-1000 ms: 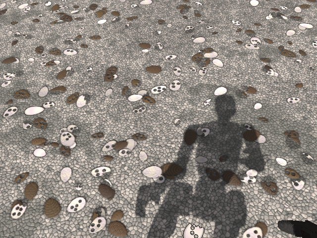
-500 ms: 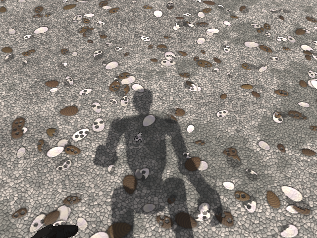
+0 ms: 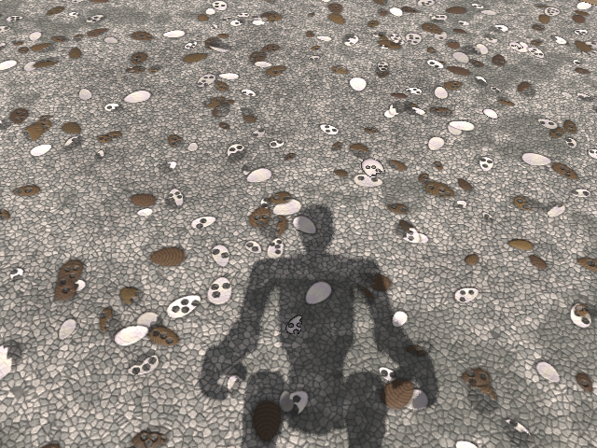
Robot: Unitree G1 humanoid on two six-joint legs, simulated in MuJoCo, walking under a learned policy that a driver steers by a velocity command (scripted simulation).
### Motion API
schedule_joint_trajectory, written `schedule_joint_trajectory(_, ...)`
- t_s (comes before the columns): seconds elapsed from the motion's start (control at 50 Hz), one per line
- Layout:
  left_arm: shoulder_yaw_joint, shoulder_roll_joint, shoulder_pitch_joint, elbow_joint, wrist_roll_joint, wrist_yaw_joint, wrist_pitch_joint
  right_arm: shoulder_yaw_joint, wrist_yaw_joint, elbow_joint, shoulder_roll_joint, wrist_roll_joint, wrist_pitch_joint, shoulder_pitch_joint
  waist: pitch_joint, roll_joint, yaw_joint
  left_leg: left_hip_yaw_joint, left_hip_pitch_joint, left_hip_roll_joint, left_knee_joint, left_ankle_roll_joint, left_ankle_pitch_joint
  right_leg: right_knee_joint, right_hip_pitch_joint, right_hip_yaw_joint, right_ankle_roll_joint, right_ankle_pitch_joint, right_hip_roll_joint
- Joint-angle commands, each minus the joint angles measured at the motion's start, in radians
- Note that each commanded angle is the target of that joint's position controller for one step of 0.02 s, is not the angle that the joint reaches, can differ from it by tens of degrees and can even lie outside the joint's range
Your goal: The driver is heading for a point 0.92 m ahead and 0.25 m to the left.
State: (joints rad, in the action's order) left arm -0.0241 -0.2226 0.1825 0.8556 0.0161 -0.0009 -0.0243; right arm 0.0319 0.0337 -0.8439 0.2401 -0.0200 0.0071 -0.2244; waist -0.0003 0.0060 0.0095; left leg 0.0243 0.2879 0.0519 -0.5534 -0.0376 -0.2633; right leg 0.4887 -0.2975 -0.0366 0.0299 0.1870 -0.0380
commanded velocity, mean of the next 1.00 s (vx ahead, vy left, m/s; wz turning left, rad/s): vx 0.14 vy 0.00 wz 0.00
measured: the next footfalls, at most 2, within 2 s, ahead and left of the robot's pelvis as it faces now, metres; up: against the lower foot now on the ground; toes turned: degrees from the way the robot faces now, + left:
right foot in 1.20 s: +0.42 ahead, -0.09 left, +0.00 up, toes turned -1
left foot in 1.68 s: +0.33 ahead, +0.14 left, +0.00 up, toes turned +20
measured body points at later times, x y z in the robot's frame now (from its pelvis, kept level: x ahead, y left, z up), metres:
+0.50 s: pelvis +0.03 +0.01 +0.00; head +0.04 +0.01 +0.45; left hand +0.11 +0.27 -0.14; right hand +0.09 -0.24 -0.14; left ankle +0.02 +0.14 -0.73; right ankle +0.04 -0.10 -0.73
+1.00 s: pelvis +0.14 +0.04 +0.01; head +0.15 +0.05 +0.46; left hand +0.25 +0.29 -0.13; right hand +0.06 -0.21 -0.13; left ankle +0.03 +0.14 -0.73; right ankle +0.15 -0.10 -0.65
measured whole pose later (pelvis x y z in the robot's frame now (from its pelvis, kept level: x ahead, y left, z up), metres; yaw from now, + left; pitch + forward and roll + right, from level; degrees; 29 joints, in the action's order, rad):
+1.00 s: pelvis +0.14 +0.04 +0.01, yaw +0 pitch +1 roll -1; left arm -0.06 -0.25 0.15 1.00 -0.04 -0.02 -0.10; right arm 0.04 0.00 -1.07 0.19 0.00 -0.09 -0.48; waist -0.01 0.01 -0.04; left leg -0.02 0.02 -0.01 -0.34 0.03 -0.34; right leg 1.10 -0.57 -0.04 0.06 0.31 0.05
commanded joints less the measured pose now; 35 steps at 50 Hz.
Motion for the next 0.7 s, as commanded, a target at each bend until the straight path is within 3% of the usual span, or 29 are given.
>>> schedule_joint_trajectory(0.02, -0.027, -0.107, -0.010, -0.037, -0.001, 0.019, -0.001, 0.021, -0.002, 0.033, 0.093, 0.000, -0.030, 0.007, 0.037, -0.120, 0.003, 0.047, 0.055, 0.034, 0.168, 0.043, -0.088, -0.073, 0.030, 0.071, 0.015, 0.101, 0.060)
schedule_joint_trajectory(0.12, -0.029, -0.095, 0.000, 0.008, -0.008, 0.016, -0.003, 0.023, -0.001, 0.002, 0.102, 0.012, -0.044, -0.021, -0.022, -0.053, -0.008, 0.030, -0.024, 0.023, 0.113, 0.044, 0.106, -0.038, 0.075, 0.066, 0.018, -0.080, 0.069)
schedule_joint_trajectory(0.24, -0.032, -0.092, 0.003, 0.065, -0.014, 0.023, 0.010, 0.022, 0.002, -0.036, 0.092, 0.015, -0.035, -0.030, -0.021, -0.010, -0.010, 0.015, -0.045, 0.009, 0.100, 0.049, 0.175, -0.024, 0.106, 0.063, 0.012, -0.151, 0.071)
schedule_joint_trajectory(0.54, -0.034, -0.092, -0.011, 0.173, -0.018, 0.040, 0.026, 0.020, 0.009, -0.131, 0.064, 0.015, -0.023, -0.040, 0.017, -0.012, -0.007, -0.009, -0.060, -0.015, 0.131, 0.045, 0.148, -0.046, 0.119, 0.062, 0.005, -0.124, 0.074)
schedule_joint_trajectory(0.56, -0.032, -0.082, 0.008, 0.189, -0.018, 0.040, 0.027, 0.019, 0.009, -0.149, 0.054, 0.016, -0.021, -0.063, -0.004, -0.011, -0.008, -0.021, -0.070, -0.026, 0.137, 0.048, 0.043, -0.051, 0.126, 0.050, 0.007, -0.014, 0.062)
schedule_joint_trajectory(0.58, -0.037, -0.094, 0.018, 0.199, -0.026, 0.040, 0.030, 0.023, 0.011, -0.157, 0.064, 0.023, -0.018, -0.070, 0.016, -0.012, -0.006, -0.032, -0.047, -0.042, 0.127, 0.062, -0.126, -0.044, 0.105, 0.039, 0.019, 0.179, 0.045)
schedule_joint_trajectory(0.62, -0.045, -0.113, 0.022, 0.197, -0.036, 0.042, 0.024, 0.028, 0.016, -0.147, 0.078, 0.032, -0.022, -0.058, 0.103, -0.004, -0.002, -0.013, 0.042, -0.037, 0.119, 0.095, -0.399, -0.062, 0.011, 0.073, 0.051, 0.494, 0.060)
schedule_joint_trajectory(0.64, -0.045, -0.111, 0.027, 0.194, -0.039, 0.041, 0.012, 0.027, 0.016, -0.141, 0.072, 0.037, -0.033, -0.059, 0.139, 0.006, -0.001, 0.002, 0.075, -0.028, 0.113, 0.106, -0.438, -0.079, -0.015, 0.106, 0.067, 0.548, 0.080)
schedule_joint_trajectory(0.7, -0.054, -0.130, 0.101, 0.208, -0.048, 0.030, -0.028, 0.024, 0.003, -0.127, 0.045, 0.044, -0.075, -0.042, 0.148, 0.061, 0.024, -0.009, 0.168, -0.027, 0.005, 0.113, -0.354, -0.144, 0.047, 0.261, 0.129, 0.586, 0.178)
